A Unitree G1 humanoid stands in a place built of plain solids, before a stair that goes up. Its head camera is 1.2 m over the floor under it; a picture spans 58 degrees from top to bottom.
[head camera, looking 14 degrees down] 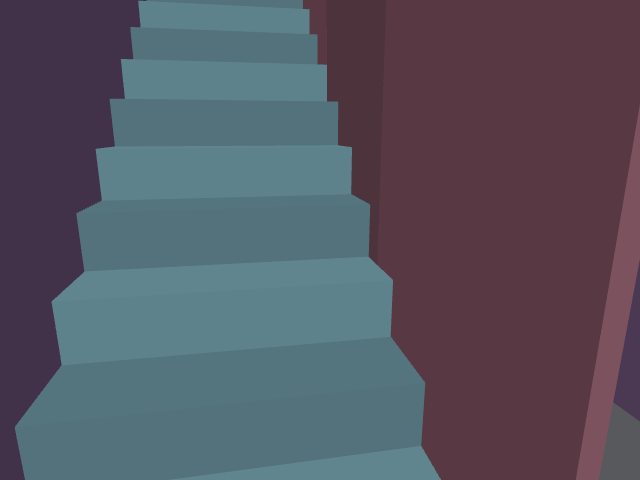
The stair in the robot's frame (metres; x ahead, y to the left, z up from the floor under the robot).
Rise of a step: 0.19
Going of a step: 0.27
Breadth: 0.96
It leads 10 degrees to the left of straight ahead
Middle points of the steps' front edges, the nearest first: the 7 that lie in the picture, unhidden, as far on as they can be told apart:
0.91 0.20 0.57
1.17 0.25 0.76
1.43 0.29 0.95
1.69 0.34 1.14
1.95 0.39 1.33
2.20 0.44 1.52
2.46 0.48 1.71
